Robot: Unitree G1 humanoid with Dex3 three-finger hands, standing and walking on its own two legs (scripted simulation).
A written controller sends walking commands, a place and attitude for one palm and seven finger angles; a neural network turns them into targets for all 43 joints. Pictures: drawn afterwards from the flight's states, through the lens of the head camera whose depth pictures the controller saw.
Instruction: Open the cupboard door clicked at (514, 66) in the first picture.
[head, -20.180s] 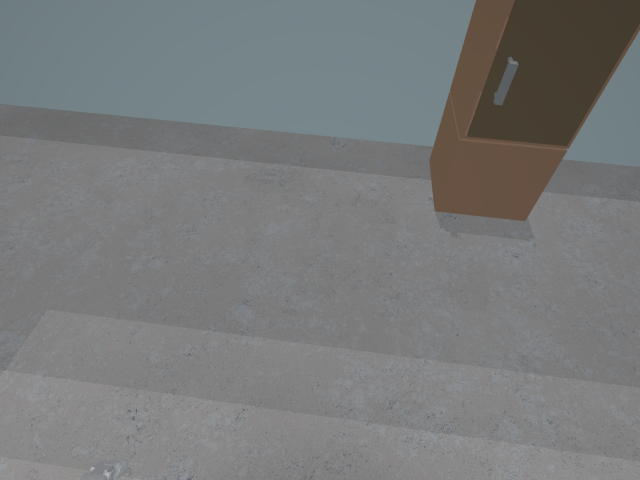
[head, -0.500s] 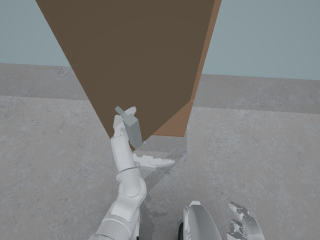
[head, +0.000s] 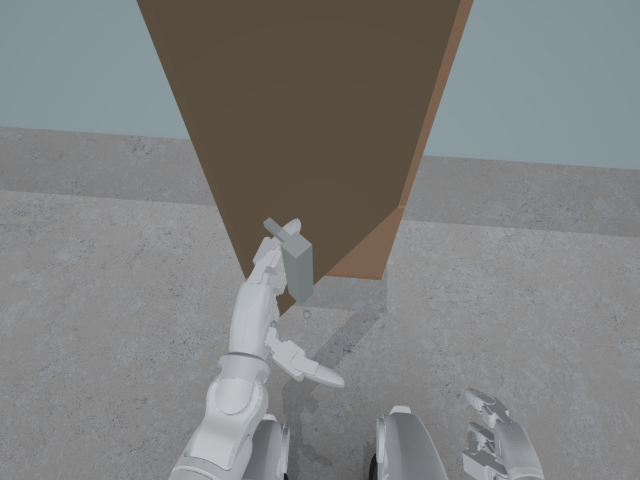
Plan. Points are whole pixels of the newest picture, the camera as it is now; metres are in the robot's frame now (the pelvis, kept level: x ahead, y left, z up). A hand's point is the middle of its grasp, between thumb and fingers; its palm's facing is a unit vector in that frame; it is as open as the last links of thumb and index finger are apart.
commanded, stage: slide the hand sideways off the handle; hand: left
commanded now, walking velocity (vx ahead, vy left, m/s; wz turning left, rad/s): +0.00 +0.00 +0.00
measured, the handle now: (287, 261) +0.38 +0.06 +0.01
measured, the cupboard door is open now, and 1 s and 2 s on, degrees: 51 51 51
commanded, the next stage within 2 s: draw the hand back to the body in 0.82 s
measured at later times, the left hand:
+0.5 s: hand (267, 354) +0.26 +0.07 +0.02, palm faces -0.12 -0.99 +0.00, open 16.3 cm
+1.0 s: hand (232, 383) +0.23 +0.11 +0.02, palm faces -0.13 -0.99 -0.01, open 16.3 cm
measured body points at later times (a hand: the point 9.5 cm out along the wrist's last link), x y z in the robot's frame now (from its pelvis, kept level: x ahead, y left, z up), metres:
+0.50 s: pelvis +0.00 -0.01 -0.01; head +0.11 -0.01 +0.42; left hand +0.26 +0.13 +0.02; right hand +0.21 -0.23 -0.11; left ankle +0.01 +0.12 -0.61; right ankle +0.05 -0.14 -0.61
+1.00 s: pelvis +0.00 -0.01 -0.03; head +0.10 -0.01 +0.41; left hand +0.23 +0.16 +0.03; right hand +0.20 -0.24 -0.11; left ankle +0.01 +0.12 -0.61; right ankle +0.05 -0.14 -0.61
